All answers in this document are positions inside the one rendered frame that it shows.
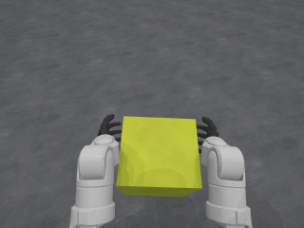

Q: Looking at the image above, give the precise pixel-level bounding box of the carton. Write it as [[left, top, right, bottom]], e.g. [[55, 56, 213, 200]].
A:
[[116, 116, 202, 198]]

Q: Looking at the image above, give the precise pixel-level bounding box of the robot left forearm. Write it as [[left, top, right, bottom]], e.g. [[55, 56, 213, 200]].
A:
[[68, 134, 121, 228]]

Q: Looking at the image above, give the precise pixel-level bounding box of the left robot hand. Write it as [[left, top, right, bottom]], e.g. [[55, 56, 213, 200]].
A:
[[98, 114, 122, 149]]

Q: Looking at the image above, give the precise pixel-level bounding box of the right robot hand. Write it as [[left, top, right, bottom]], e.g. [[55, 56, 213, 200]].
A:
[[196, 117, 219, 153]]

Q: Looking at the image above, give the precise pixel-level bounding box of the robot right forearm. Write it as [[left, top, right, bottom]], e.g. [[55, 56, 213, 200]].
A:
[[200, 136, 253, 228]]

